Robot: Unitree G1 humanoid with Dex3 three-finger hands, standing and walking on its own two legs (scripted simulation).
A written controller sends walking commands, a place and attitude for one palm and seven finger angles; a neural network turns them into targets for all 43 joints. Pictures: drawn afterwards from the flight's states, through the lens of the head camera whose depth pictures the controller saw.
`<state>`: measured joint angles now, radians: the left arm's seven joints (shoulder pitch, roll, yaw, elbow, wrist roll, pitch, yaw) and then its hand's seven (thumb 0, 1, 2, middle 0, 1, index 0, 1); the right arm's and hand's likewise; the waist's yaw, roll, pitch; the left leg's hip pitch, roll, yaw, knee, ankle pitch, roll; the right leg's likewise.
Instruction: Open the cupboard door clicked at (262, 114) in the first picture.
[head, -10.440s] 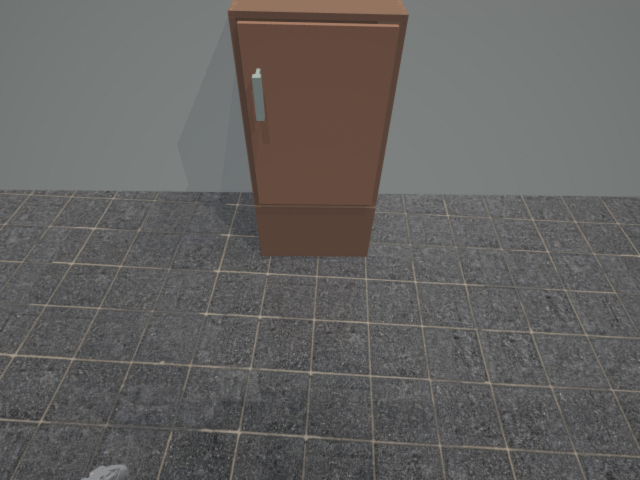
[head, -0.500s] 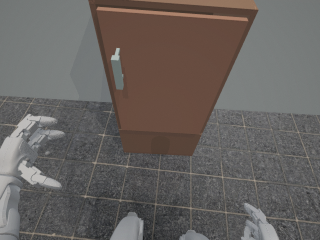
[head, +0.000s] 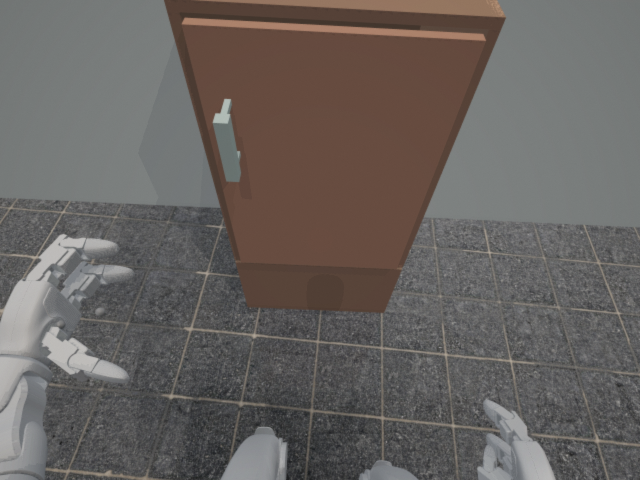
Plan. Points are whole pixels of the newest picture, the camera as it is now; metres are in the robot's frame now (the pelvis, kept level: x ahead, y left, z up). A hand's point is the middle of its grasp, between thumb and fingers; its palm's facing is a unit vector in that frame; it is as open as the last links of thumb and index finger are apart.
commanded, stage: move the hooked fingers beside the handle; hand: left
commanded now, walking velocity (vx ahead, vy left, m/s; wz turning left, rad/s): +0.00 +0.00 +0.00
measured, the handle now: (230, 141) +0.60 +0.19 +0.04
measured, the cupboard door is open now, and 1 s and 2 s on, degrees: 0 0 0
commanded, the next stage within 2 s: none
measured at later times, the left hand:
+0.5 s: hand (131, 252) +0.37 +0.26 +0.05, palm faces +0.01 -1.00 -0.02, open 14.0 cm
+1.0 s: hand (163, 201) +0.45 +0.25 +0.05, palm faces +0.00 -1.00 -0.01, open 14.0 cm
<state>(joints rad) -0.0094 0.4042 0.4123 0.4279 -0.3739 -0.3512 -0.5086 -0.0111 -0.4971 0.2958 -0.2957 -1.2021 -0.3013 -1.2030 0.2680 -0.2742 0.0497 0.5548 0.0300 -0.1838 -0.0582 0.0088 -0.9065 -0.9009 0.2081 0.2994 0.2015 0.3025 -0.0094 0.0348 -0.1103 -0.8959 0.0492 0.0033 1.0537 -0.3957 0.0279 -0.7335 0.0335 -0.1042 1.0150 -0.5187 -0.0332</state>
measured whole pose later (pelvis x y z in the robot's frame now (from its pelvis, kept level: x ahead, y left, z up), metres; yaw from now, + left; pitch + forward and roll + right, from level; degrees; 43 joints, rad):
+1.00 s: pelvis +0.00 +0.01 -0.02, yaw -2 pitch +20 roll -4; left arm -0.68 0.53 0.43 1.03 -0.18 -0.41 -0.40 -0.01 -0.50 0.30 -0.30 -1.20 -0.30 -1.20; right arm 0.34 -0.28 0.04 0.63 0.01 -0.04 -0.03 0.00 -0.91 -0.90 0.21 0.30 0.20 0.30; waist -0.10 0.02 -0.12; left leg -1.07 0.06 0.02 1.14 -0.42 0.04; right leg -0.91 0.04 -0.09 1.09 -0.53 -0.02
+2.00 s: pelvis +0.01 +0.01 -0.03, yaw -4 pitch +28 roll -7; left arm -1.02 0.74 0.51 1.21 -0.05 -0.33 -0.34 -0.01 -0.50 0.30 -0.30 -1.21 -0.31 -1.21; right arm 0.40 -0.27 0.07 0.63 -0.02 0.06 0.00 0.00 -0.91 -0.90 0.21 0.30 0.20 0.30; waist -0.21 0.04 -0.10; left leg -1.26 0.09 -0.01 1.22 -0.45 0.04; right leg -1.08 0.08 -0.10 1.13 -0.54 -0.02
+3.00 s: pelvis +0.01 +0.01 -0.03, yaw -3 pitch +28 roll -7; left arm -1.03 0.66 0.41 1.22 -0.08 -0.35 -0.25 -0.01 -0.50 0.30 -0.27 -1.20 -0.25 -1.20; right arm 0.39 -0.27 0.06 0.66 -0.03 0.05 0.01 0.00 -0.91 -0.90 0.21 0.30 0.20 0.30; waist -0.19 0.04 -0.11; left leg -1.25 0.07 -0.03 1.21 -0.45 0.04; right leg -1.06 0.06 -0.12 1.13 -0.55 -0.03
